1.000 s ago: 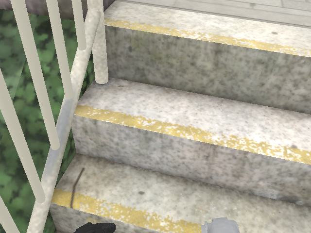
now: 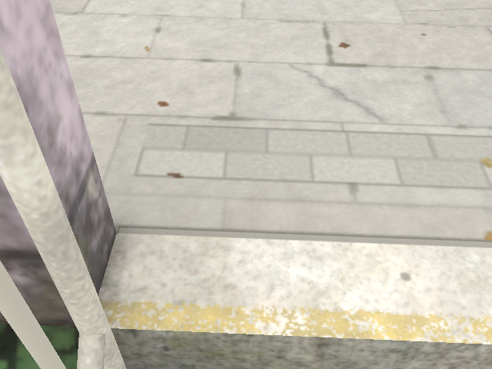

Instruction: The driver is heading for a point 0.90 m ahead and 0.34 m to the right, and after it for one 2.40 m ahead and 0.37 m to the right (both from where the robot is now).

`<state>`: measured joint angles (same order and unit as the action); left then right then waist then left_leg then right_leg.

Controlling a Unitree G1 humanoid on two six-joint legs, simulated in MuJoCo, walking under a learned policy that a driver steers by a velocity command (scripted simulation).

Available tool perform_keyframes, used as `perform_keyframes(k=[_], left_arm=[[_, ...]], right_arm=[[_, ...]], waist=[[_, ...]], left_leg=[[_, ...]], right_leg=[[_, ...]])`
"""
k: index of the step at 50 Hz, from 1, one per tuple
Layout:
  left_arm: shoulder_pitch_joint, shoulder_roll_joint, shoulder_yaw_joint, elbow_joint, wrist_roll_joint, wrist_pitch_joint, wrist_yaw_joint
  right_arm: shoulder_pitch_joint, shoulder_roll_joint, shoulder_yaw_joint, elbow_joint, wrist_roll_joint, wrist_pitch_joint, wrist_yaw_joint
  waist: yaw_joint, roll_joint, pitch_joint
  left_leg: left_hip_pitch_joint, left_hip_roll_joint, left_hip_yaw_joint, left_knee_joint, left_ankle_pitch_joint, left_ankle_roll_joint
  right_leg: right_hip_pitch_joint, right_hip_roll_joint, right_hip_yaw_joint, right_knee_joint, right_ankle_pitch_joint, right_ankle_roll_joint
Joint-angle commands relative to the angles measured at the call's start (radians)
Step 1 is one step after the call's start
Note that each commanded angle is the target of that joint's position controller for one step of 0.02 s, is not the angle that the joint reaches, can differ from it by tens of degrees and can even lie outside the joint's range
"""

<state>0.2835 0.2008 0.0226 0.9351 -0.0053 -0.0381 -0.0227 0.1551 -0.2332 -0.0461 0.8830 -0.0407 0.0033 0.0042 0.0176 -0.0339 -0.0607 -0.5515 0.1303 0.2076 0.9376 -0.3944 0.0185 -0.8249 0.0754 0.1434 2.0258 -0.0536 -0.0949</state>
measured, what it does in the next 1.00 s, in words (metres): climbs, turning right: right foot 0.19 m higher, then left foot 0.21 m higher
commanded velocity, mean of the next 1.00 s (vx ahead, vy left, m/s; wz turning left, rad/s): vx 0.50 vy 0.00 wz -0.53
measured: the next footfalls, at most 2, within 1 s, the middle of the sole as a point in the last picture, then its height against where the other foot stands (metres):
right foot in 0.42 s outside the picture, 0.19 m higher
left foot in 0.92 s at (302, 266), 0.21 m higher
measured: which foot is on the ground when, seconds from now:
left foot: down 0.00-0.44, up 0.46-0.90, down 0.92-1.00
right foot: up 0.00-0.40, down 0.42-0.94, up 0.96-1.00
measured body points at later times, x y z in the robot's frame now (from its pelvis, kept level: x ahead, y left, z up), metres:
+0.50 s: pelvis +0.20 -0.07 +0.12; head +0.22 -0.06 +0.57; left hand +0.44 +0.11 +0.03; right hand +0.19 -0.35 +0.00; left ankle +0.07 +0.13 -0.50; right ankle +0.25 -0.16 -0.49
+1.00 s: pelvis +0.46 -0.12 +0.33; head +0.46 -0.13 +0.78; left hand +0.57 +0.08 +0.19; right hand +0.54 -0.41 +0.26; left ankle +0.56 -0.06 -0.28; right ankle +0.28 -0.16 -0.30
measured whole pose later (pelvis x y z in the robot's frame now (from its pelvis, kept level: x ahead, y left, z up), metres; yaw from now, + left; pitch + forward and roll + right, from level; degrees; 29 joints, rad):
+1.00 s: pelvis +0.46 -0.12 +0.33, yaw -31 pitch +3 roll +3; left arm 0.44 0.14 0.03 0.98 0.00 -0.06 -0.04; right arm 0.04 -0.17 0.02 0.67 -0.01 -0.07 0.01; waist -0.03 -0.02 -0.08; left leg -0.78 0.01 0.17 1.31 -0.61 0.08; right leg -0.39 0.11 0.23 1.23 -0.07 -0.17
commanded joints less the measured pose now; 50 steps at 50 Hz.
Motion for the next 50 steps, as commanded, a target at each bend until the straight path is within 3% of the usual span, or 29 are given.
perform_keyframes(k=[1, 3, 6, 10, 11, 14, 15, 18, 20, 21, 22, 23, 24, 25, 26, 27, 30, 35, 37, 39, 40, 41, 44, 45, 46, 47, 48, 49, 50], left_arm=[[-0.019, -0.204, -0.065, -0.157, -0.016, 0.031, 0.004], [-0.061, -0.204, -0.072, -0.194, -0.034, 0.047, 0.014], [-0.071, -0.158, -0.069, -0.231, -0.019, 0.049, 0.034], [-0.291, -0.131, -0.088, -0.331, -0.021, 0.032, 0.064], [-0.347, -0.135, -0.103, -0.357, -0.021, 0.034, 0.054], [-0.4, -0.152, -0.122, -0.418, -0.018, 0.047, 0.013], [-0.454, -0.144, -0.121, -0.432, -0.027, 0.056, -0.009], [-0.491, -0.073, -0.079, -0.441, -0.019, 0.035, -0.034], [-0.23, 0.034, -0.019, -0.409, -0.007, 0.026, -0.027], [-0.103, 0.107, 0.011, -0.422, -0.001, 0.036, -0.034], [0.069, 0.212, 0.047, -0.373, 0.022, 0.065, -0.038], [0.154, 0.355, 0.089, -0.319, 0.034, 0.092, -0.02], [0.149, 0.299, 0.075, -0.287, 0.028, 0.069, -0.011], [0.166, 0.202, 0.042, -0.225, 0.019, 0.053, -0.021], [0.151, 0.074, 0.014, -0.177, 0.006, 0.034, -0.047], [0.113, 0.008, 0.002, -0.141, 0.005, 0.027, -0.047], [0.067, -0.071, -0.021, -0.126, 0.025, 0.012, -0.038], [0.212, -0.056, -0.038, -0.045, 0.067, 0.031, -0.029], [0.19, -0.049, -0.043, -0.027, 0.036, 0.039, -0.018], [0.251, -0.054, -0.035, -0.015, 0.034, 0.05, 0.03], [0.336, -0.053, -0.03, 0.019, 0.034, 0.056, 0.046], [0.331, -0.009, -0.017, 0.026, 0.027, 0.037, 0.05], [0.336, 0.12, 0.02, 0.033, 0.007, 0.015, 0.075], [0.287, 0.172, 0.036, 0.017, -0.008, -0.006, 0.075], [0.179, 0.158, 0.038, -0.012, 0.018, -0.028, 0.072], [0.166, 0.11, 0.043, -0.03, 0.006, -0.065, 0.035], [0.147, -0.098, 0.002, -0.047, 0.024, -0.079, -0.02], [0.101, -0.126, 0.0, -0.082, 0.017, -0.091, -0.072], [-0.044, -0.128, -0.014, -0.185, -0.011, -0.071, -0.08]], right_arm=[[0.011, 0.095, 0.025, 0.039, 0.028, -0.009, 0.012], [0.012, 0.058, 0.026, 0.031, 0.005, -0.005, 0.01], [0.052, -0.007, 0.033, -0.003, -0.006, -0.005, 0.007], [0.262, -0.133, 0.002, -0.031, -0.013, -0.002, -0.029], [0.296, -0.189, -0.024, -0.033, 0.003, 0.0, -0.041], [0.382, -0.223, -0.052, -0.016, 0.032, 0.026, -0.067], [0.355, -0.21, -0.05, -0.024, 0.045, 0.03, -0.061], [0.282, -0.203, -0.025, -0.025, 0.056, 0.02, -0.074], [0.203, -0.322, -0.05, -0.049, 0.073, 0.034, -0.071], [0.2, -0.314, -0.039, -0.077, 0.089, 0.012, -0.062], [0.107, -0.277, -0.034, -0.141, 0.082, -0.04, -0.029], [0.007, -0.135, -0.011, -0.19, 0.048, -0.095, 0.021], [-0.065, -0.087, -0.021, -0.16, 0.05, -0.123, 0.061], [-0.145, 0.014, 0.008, -0.225, 0.037, -0.131, 0.08], [-0.209, 0.064, 0.037, -0.284, 0.016, -0.137, 0.079], [-0.181, 0.105, 0.064, -0.31, 0.001, -0.132, 0.065], [-0.049, 0.117, 0.104, -0.314, 0.027, -0.141, 0.045], [-0.163, 0.21, 0.151, -0.366, 0.047, -0.127, 0.021], [-0.331, 0.217, 0.178, -0.44, 0.025, -0.141, 0.041], [-0.595, 0.222, 0.203, -0.55, 0.002, -0.131, 0.019], [-0.642, 0.245, 0.205, -0.566, -0.007, -0.132, 0.006], [-0.584, 0.229, 0.185, -0.565, -0.006, -0.139, -0.004], [-0.291, 0.063, 0.09, -0.455, 0.039, -0.113, -0.001], [-0.144, -0.007, 0.06, -0.419, 0.052, -0.1, 0.007], [0.099, -0.096, 0.028, -0.353, 0.066, -0.101, 0.015], [0.247, -0.177, 0.007, -0.265, 0.01, -0.094, 0.039], [0.279, -0.161, -0.004, -0.182, 0.011, -0.058, 0.016], [0.206, -0.015, 0.027, -0.149, 0.027, -0.046, -0.004], [0.157, 0.093, 0.052, -0.095, 0.032, -0.041, -0.001]], waist=[[0.108, 0.09, 0.148], [0.135, 0.121, 0.194], [0.134, 0.089, 0.168], [0.007, 0.162, 0.109], [-0.009, 0.194, 0.09], [-0.068, 0.146, 0.036], [-0.085, 0.126, 0.081], [-0.032, 0.148, -0.068], [0.1, 0.3, -0.201], [0.164, 0.345, -0.287], [0.209, 0.15, -0.364], [0.164, -0.251, -0.448], [0.148, -0.091, -0.394], [0.101, -0.051, -0.253], [0.059, 0.005, -0.054], [-0.008, 0.05, 0.032], [-0.082, -0.033, 0.072], [-0.044, -0.06, 0.116], [-0.045, -0.072, 0.131], [0.007, -0.125, 0.155], [0.029, -0.128, 0.073], [0.004, -0.194, -0.023], [-0.131, -0.247, -0.224], [-0.195, -0.329, -0.205], [-0.276, -0.241, -0.296], [-0.265, 0.205, -0.435], [-0.201, 0.63, -0.407], [-0.157, 0.419, -0.253], [-0.089, 0.251, -0.018]], left_leg=[[0.085, 0.23, -0.193, -0.549, 0.291, 0.004], [0.041, 0.206, -0.056, -0.6, 0.34, 0.016], [0.108, 0.145, 0.016, -0.617, 0.273, 0.02], [0.354, 0.191, -0.026, -0.73, 0.18, 0.083], [0.445, 0.217, -0.018, -0.813, 0.217, 0.1], [0.744, 0.263, -0.047, -0.806, 0.289, 0.12], [0.681, 0.249, 0.007, -0.869, 0.375, 0.134], [0.516, 0.188, 0.114, -0.841, 1.329, 0.151], [0.684, 0.202, 0.091, -0.585, 2.02, 0.181], [0.726, 0.188, 0.081, -0.325, 1.946, 0.16], [0.334, 0.135, 0.001, -0.012, 1.504, 0.106], [-0.014, -0.116, -0.176, 0.383, 0.327, 0.064], [-0.183, -0.171, -0.391, 0.902, 0.263, 0.062], [-0.307, -0.16, -0.409, 1.13, 0.273, 0.087], [-0.408, -0.148, -0.359, 1.217, 0.256, 0.11], [-0.449, -0.127, -0.352, 1.243, 0.262, 0.121], [-0.594, -0.108, -0.306, 1.295, 0.299, 0.111], [-0.997, -0.105, -0.207, 1.824, 0.151, 0.086], [-0.94, -0.076, -0.129, 1.444, 0.273, 0.078], [-0.652, -0.084, -0.004, 1.038, 0.307, 0.031], [-0.49, -0.082, 0.039, 0.916, 0.312, 0.028], [-0.313, -0.073, 0.06, 0.808, 0.291, 0.028], [-0.101, -0.209, 0.053, 0.503, -0.202, 0.091], [-0.097, -0.208, -0.065, 0.355, -0.333, 0.109], [0.126, -0.091, -0.317, 0.211, -0.285, 0.181], [0.443, 0.003, -0.706, -0.109, -0.274, 0.261], [0.628, 0.15, -1.262, -0.578, -0.314, 0.377], [0.464, 0.209, -1.382, -0.664, -0.363, 0.36], [0.234, 0.18, -1.118, -0.588, -0.355, 0.289]], right_leg=[[-0.346, -0.072, 0.046, 0.282, -0.036, -0.039], [-0.412, -0.074, 0.029, 0.338, -0.082, -0.008], [-0.531, -0.075, -0.002, 0.289, -0.004, 0.05], [-0.714, -0.152, -0.089, 0.112, -0.032, 0.118], [-0.723, -0.214, -0.135, 0.019, -0.146, 0.116], [-0.798, -0.287, -0.103, -0.006, -0.336, 0.076], [-0.672, -0.289, -0.217, -0.163, -0.33, 0.054], [-0.003, -0.12, -0.423, -0.467, -0.331, -0.029], [0.213, 0.023, -0.399, -0.711, -0.533, -0.068], [0.363, 0.061, -0.214, -0.988, -0.628, -0.099], [0.677, -0.092, 0.245, -1.159, -0.574, -0.189], [0.839, -0.259, 0.915, -1.659, -0.979, -0.289], [0.799, -0.335, 1.056, -1.789, -0.949, -0.248], [0.678, -0.331, 0.924, -1.747, -0.783, -0.177], [0.525, -0.268, 0.708, -1.658, -0.695, -0.142], [0.443, -0.211, 0.541, -1.615, -0.595, -0.108], [0.503, -0.129, 0.293, -1.599, -0.294, -0.085], [0.508, -0.215, 0.27, -1.623, -0.171, -0.072], [0.361, -0.158, 0.191, -1.733, -0.249, -0.031], [0.114, -0.14, 0.166, -1.961, -0.187, -0.092], [0.152, -0.142, 0.127, -2.021, -0.086, -0.102], [0.223, -0.187, 0.147, -2.078, 0.06, -0.139], [0.753, -0.261, 0.047, -1.798, 1.321, -0.119], [0.919, -0.324, 0.056, -1.668, 1.596, -0.143], [0.876, -0.32, 0.02, -1.364, 1.736, -0.161], [0.588, -0.194, 0.029, -1.043, 1.318, -0.163], [0.168, 0.089, 0.108, -0.596, 0.057, -0.111], [-0.05, 0.111, 0.207, -0.074, -0.066, -0.084], [-0.136, 0.065, 0.139, 0.022, -0.11, -0.092]])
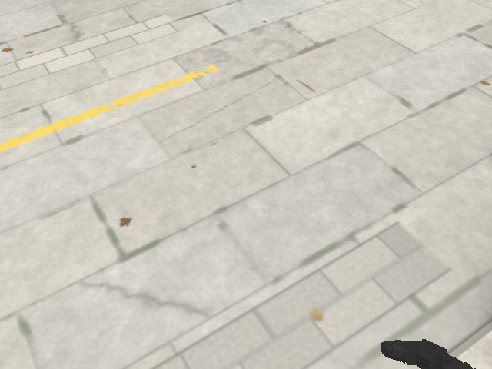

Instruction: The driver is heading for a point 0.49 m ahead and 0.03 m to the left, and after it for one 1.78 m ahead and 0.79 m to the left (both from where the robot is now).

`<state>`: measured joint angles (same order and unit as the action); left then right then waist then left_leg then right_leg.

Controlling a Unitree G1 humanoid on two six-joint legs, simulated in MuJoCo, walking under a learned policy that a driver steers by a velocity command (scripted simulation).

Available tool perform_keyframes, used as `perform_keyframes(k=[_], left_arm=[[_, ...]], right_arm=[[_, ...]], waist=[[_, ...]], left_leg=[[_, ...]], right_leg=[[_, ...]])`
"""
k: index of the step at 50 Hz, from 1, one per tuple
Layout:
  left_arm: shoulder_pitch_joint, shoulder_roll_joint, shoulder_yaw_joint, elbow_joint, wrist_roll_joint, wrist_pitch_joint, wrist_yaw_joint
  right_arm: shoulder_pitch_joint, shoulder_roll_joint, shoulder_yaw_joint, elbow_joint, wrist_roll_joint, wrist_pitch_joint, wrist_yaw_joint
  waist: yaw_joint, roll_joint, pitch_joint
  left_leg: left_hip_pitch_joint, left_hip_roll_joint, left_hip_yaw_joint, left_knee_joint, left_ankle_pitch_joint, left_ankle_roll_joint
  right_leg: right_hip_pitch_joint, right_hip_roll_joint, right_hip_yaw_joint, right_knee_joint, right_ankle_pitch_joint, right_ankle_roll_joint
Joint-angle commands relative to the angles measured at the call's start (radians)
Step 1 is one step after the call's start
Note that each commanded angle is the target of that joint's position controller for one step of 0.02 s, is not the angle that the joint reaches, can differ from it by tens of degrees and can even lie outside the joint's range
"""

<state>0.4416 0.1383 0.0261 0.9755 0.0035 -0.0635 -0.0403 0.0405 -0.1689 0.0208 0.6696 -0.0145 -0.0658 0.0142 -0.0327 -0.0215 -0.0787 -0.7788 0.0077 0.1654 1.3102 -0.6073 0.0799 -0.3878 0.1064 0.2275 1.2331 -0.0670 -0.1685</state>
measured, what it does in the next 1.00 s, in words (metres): climbs: right foot, then left foot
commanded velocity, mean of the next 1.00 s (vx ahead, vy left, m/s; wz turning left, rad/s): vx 0.33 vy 0.00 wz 0.15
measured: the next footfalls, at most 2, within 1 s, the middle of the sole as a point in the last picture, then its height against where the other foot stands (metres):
right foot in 0.44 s outside the picture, level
left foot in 0.96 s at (211, 356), level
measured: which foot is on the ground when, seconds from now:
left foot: down 0.00-0.46, up 0.48-0.94, down 0.96-1.00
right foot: up 0.00-0.42, down 0.44-0.96, up 0.98-1.00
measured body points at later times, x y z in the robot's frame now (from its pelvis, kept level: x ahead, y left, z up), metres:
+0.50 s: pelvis +0.29 -0.04 +0.11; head +0.32 -0.05 +0.55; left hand +0.53 +0.16 +0.04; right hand +0.24 -0.28 -0.04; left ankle +0.08 +0.10 -0.56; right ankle +0.39 -0.13 -0.61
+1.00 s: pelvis +0.44 +0.00 +0.11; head +0.47 +0.02 +0.55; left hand +0.51 +0.29 -0.01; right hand +0.67 -0.21 +0.02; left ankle +0.50 +0.11 -0.62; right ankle +0.38 -0.14 -0.58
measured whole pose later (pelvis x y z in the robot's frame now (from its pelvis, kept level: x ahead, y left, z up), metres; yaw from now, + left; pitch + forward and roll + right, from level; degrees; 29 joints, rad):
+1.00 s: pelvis +0.44 +0.00 +0.11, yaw +14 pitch +4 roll -2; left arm 0.17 0.26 0.07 0.74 0.00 -0.03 0.04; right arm 0.14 -0.23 -0.07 0.66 -0.02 -0.01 0.02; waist 0.01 -0.01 0.00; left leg -0.50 0.01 0.04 0.63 -0.19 0.06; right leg -0.32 -0.09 -0.17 0.87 -0.52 0.05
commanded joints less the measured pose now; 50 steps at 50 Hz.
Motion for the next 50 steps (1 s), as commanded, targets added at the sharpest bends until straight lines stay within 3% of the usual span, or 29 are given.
perform_keyframes(k=[1, 3, 4, 6, 7, 8, 10, 12, 13, 14, 16, 18, 20, 22, 23, 24, 25, 26, 28, 29, 31, 35, 38, 43, 45, 47, 48, 49, 50], left_arm=[[-0.274, -0.01, -0.021, -0.289, -0.023, -0.021, -0.046], [-0.155, -0.023, -0.042, -0.297, -0.029, 0.01, -0.019], [-0.132, -0.036, -0.05, -0.289, -0.052, 0.001, -0.012], [-0.157, -0.036, -0.065, -0.309, -0.056, -0.009, -0.001], [-0.183, 0.007, -0.061, -0.329, -0.036, -0.015, 0.012], [-0.242, 0.038, -0.06, -0.359, -0.01, -0.019, 0.026], [-0.337, 0.064, -0.05, -0.385, 0.0, -0.027, 0.025], [-0.465, 0.055, -0.051, -0.407, -0.041, -0.033, 0.017], [-0.521, 0.049, -0.054, -0.423, -0.046, -0.034, 0.007], [-0.551, 0.037, -0.056, -0.436, -0.054, -0.026, -0.007], [-0.57, 0.048, -0.043, -0.452, -0.059, -0.029, -0.027], [-0.584, 0.087, -0.018, -0.463, -0.064, -0.023, -0.025], [-0.519, 0.142, 0.013, -0.452, -0.039, -0.022, -0.015], [-0.225, 0.224, 0.053, -0.373, -0.02, -0.03, -0.009], [-0.051, 0.304, 0.072, -0.343, 0.017, -0.027, 0.006], [-0.064, 0.341, 0.071, -0.361, 0.044, -0.031, 0.008], [-0.078, 0.241, 0.061, -0.365, 0.038, -0.029, 0.011], [-0.133, 0.192, 0.045, -0.368, 0.025, -0.031, 0.015], [-0.227, 0.138, 0.03, -0.357, -0.003, -0.038, 0.009], [-0.258, 0.122, 0.027, -0.352, 0.009, -0.042, 0.008], [-0.282, 0.142, 0.031, -0.341, 0.027, -0.045, 0.013], [-0.287, 0.204, 0.048, -0.32, 0.045, -0.036, 0.04], [-0.29, 0.219, 0.052, -0.315, 0.032, -0.022, 0.071], [-0.241, 0.272, 0.078, -0.289, -0.005, 0.008, 0.08], [-0.247, 0.274, 0.084, -0.284, -0.024, 0.016, 0.082], [-0.238, 0.253, 0.082, -0.26, -0.039, 0.022, 0.086], [-0.211, 0.227, 0.076, -0.267, -0.015, 0.017, 0.085], [-0.208, 0.147, 0.049, -0.324, 0.037, 0.013, 0.082], [-0.235, 0.173, 0.047, -0.335, 0.014, 0.015, 0.078]], right_arm=[[0.193, 0.116, 0.005, 0.15, 0.003, 0.021, -0.005], [0.16, 0.194, 0.025, 0.22, -0.025, 0.005, -0.004], [0.15, 0.175, 0.024, 0.228, -0.031, -0.005, 0.008], [0.135, 0.089, 0.008, 0.218, -0.012, -0.011, 0.023], [0.134, 0.019, -0.011, 0.204, -0.022, -0.018, 0.016], [0.164, -0.019, -0.017, 0.199, -0.006, -0.025, -0.001], [0.26, -0.097, -0.035, 0.213, 0.025, -0.045, -0.015], [0.376, -0.116, -0.046, 0.215, 0.037, -0.056, -0.02], [0.443, -0.12, -0.049, 0.213, 0.031, -0.047, -0.028], [0.508, -0.113, -0.042, 0.241, 0.016, -0.036, -0.033], [0.532, -0.132, -0.044, 0.244, 0.013, -0.031, -0.027], [0.509, -0.14, -0.044, 0.241, 0.025, -0.032, -0.009], [0.457, -0.183, -0.056, 0.226, 0.027, -0.022, -0.006], [0.41, -0.196, -0.062, 0.199, 0.011, -0.012, -0.007], [0.366, -0.137, -0.041, 0.143, -0.005, -0.022, -0.01], [0.5, 0.008, 0.005, 0.127, 0.008, -0.042, -0.002], [0.469, -0.091, -0.025, 0.152, 0.028, -0.055, 0.001], [0.373, -0.138, -0.045, 0.122, 0.044, -0.048, -0.004], [0.322, -0.126, -0.058, 0.093, 0.034, -0.027, -0.018], [0.348, -0.116, -0.066, 0.1, 0.034, -0.01, -0.025], [0.371, -0.079, -0.071, 0.108, 0.036, 0.017, -0.03], [0.268, -0.092, -0.088, 0.065, 0.028, 0.041, -0.044], [0.186, -0.083, -0.081, 0.038, 0.01, 0.049, -0.018], [0.067, -0.117, -0.092, -0.039, 0.011, 0.058, 0.019], [0.071, -0.126, -0.099, -0.058, 0.014, 0.056, 0.03], [0.166, -0.148, -0.119, -0.042, 0.007, 0.049, 0.019], [0.267, -0.253, -0.155, -0.034, -0.005, 0.045, 0.0], [0.296, -0.364, -0.177, -0.056, -0.018, 0.047, -0.019], [0.308, -0.322, -0.159, -0.074, -0.016, 0.043, -0.014]], waist=[[0.023, 0.066, 0.125], [0.136, 0.005, 0.168], [0.147, -0.004, 0.191], [0.173, -0.043, 0.211], [0.161, -0.04, 0.188], [0.131, -0.008, 0.139], [0.073, 0.052, 0.043], [-0.02, 0.034, 0.04], [-0.067, 0.026, 0.065], [-0.084, 0.055, 0.069], [-0.085, 0.123, 0.13], [-0.067, 0.172, 0.157], [-0.005, 0.197, 0.138], [0.141, 0.176, -0.041], [0.192, 0.044, -0.212], [0.102, -0.278, -0.368], [0.128, -0.178, -0.38], [0.109, -0.114, -0.23], [0.038, -0.042, -0.105], [0.008, -0.048, -0.082], [-0.023, -0.065, -0.043], [-0.023, -0.081, 0.035], [0.006, -0.072, 0.048], [0.065, -0.075, 0.024], [0.058, -0.092, 0.019], [0.008, -0.053, -0.024], [-0.019, 0.073, -0.082], [0.016, 0.328, -0.105], [-0.025, 0.297, -0.279]], left_leg=[[0.295, 0.266, -0.822, -0.874, -0.077, 0.161], [0.214, 0.218, -0.58, -0.85, 0.065, 0.07], [0.202, 0.196, -0.47, -0.879, 0.173, 0.065], [0.183, 0.158, -0.302, -0.939, 0.301, 0.051], [0.184, 0.118, -0.205, -0.978, 0.345, 0.058], [0.202, 0.108, -0.179, -1.036, 0.355, 0.095], [0.364, 0.095, -0.186, -1.142, 0.509, 0.12], [0.622, 0.143, -0.211, -1.163, 0.585, 0.127], [0.756, 0.167, -0.227, -1.165, 0.629, 0.129], [0.84, 0.175, -0.218, -1.151, 0.659, 0.116], [0.856, 0.204, -0.2, -1.162, 0.704, 0.108], [0.838, 0.218, -0.175, -1.146, 0.868, 0.116], [0.89, 0.221, -0.169, -1.027, 1.191, 0.098], [0.778, 0.182, -0.138, -0.704, 1.23, 0.05], [0.503, 0.108, -0.137, -0.397, 0.827, 0.029], [0.145, -0.054, -0.175, -0.069, 0.097, -0.041], [0.128, -0.027, -0.308, 0.073, 0.089, -0.046], [0.086, 0.01, -0.288, 0.125, 0.153, -0.061], [0.115, 0.07, -0.264, 0.04, 0.23, -0.083], [0.18, 0.091, -0.266, 0.002, 0.26, -0.089], [0.215, 0.083, -0.244, -0.039, 0.285, -0.109], [0.135, 0.096, -0.241, -0.142, 0.423, -0.137], [0.177, 0.104, -0.192, -0.338, 0.544, -0.126], [0.175, 0.082, -0.126, -0.527, 0.442, -0.093], [0.196, 0.057, -0.102, -0.618, 0.386, -0.053], [0.386, -0.016, -0.066, -0.82, 0.552, -0.001], [0.593, 0.065, -0.217, -0.832, 0.958, 0.05], [0.83, 0.312, -0.572, -0.797, 1.434, 0.226], [0.89, 0.386, -0.736, -0.871, 1.236, 0.348]], right_leg=[[-0.582, -0.008, 0.023, 0.808, -0.147, -0.026], [-0.572, -0.035, 0.03, 0.828, -0.153, -0.034], [-0.596, -0.048, 0.036, 0.806, -0.14, -0.021], [-0.625, -0.085, -0.001, 0.577, -0.105, 0.009], [-0.577, -0.097, -0.051, 0.344, -0.014, 0.033], [-0.5, -0.12, -0.123, 0.181, 0.034, 0.081], [-0.368, -0.198, -0.254, -0.055, 0.149, 0.127], [-0.423, -0.223, -0.265, -0.272, 0.168, 0.145], [-0.472, -0.217, -0.275, -0.37, 0.142, 0.147], [-0.478, -0.202, -0.287, -0.44, 0.127, 0.143], [-0.409, -0.192, -0.302, -0.552, 0.113, 0.126], [-0.276, -0.149, -0.326, -0.619, 0.054, 0.104], [-0.153, -0.099, -0.348, -0.674, -0.014, 0.066], [0.231, -0.118, -0.294, -0.738, 0.04, -0.002], [0.582, -0.336, -0.053, -0.656, 0.259, -0.048], [0.874, -0.588, 0.343, -0.759, 0.359, -0.217], [0.745, -0.565, 0.378, -0.835, 0.371, -0.194], [0.599, -0.527, 0.196, -0.831, 0.444, -0.151], [0.363, -0.448, -0.024, -0.876, 0.495, -0.088], [0.277, -0.415, -0.101, -0.908, 0.477, -0.066], [0.175, -0.395, -0.185, -0.95, 0.442, -0.056], [0.103, -0.4, -0.289, -0.982, 0.421, -0.05], [0.095, -0.366, -0.381, -0.971, 0.37, -0.038], [0.264, -0.442, -0.35, -0.878, 0.36, -0.035], [0.317, -0.451, -0.342, -0.805, 0.394, -0.004], [0.293, -0.371, -0.406, -0.633, 0.424, 0.079], [0.15, -0.286, -0.442, -0.411, 0.239, 0.154], [-0.228, -0.128, -0.436, -0.061, -0.537, 0.245], [-0.304, -0.083, -0.206, 0.118, -0.622, 0.256]])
